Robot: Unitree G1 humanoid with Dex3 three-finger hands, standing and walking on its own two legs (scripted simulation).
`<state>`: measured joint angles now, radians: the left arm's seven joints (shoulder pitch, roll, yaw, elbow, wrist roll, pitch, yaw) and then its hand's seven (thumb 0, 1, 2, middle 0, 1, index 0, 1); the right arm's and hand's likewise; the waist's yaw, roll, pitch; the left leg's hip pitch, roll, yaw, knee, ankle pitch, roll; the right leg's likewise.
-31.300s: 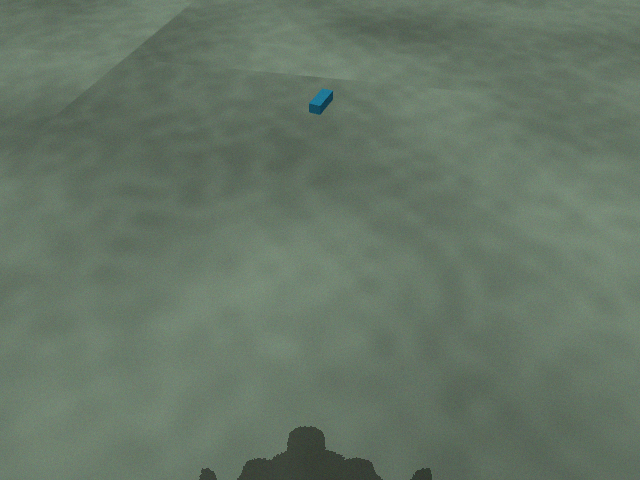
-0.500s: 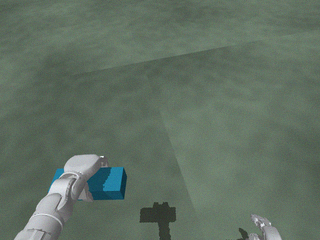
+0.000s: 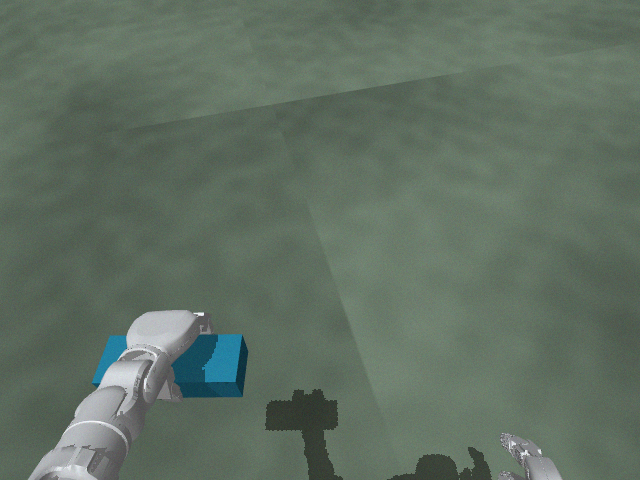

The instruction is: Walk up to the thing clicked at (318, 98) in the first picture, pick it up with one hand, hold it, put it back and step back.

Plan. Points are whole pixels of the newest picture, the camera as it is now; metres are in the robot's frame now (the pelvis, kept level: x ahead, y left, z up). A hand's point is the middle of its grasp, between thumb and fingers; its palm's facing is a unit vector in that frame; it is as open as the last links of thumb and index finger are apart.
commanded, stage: crouch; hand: left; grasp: from above
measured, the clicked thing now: (175, 366) +0.31 +0.23 -0.10
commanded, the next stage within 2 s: lower in 1.84 s
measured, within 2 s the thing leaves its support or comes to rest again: neither
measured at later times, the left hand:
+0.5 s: hand (211, 369) +0.37 +0.23 -0.29, palm faces -0.42 +0.05 -0.91, open 10.3 cm
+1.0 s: hand (230, 379) +0.42 +0.24 -0.49, palm faces -0.44 +0.00 -0.90, open 10.2 cm
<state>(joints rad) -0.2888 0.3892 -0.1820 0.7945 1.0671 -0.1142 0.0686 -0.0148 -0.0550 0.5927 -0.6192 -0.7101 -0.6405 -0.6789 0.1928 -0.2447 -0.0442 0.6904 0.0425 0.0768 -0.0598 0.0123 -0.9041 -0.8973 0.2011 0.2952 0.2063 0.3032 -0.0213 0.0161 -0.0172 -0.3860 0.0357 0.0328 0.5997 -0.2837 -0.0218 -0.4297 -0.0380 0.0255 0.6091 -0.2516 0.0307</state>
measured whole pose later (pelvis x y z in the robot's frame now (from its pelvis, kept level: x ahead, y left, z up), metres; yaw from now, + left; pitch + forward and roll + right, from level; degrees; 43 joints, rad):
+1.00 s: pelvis -0.06 +0.01 -0.33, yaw -1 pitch +38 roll -5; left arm -0.96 0.60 0.04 1.36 1.27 -0.14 0.36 -0.01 -0.05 0.58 -0.64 -0.67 -0.66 -0.63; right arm 0.19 -0.26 -0.02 0.73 -0.11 -0.07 0.08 0.01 -0.91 -0.90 0.20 0.29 0.21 0.30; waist -0.24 0.02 -0.12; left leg -2.06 0.01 -0.09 2.09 -0.70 -0.01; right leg -2.04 -0.03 0.01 2.01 -0.63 0.06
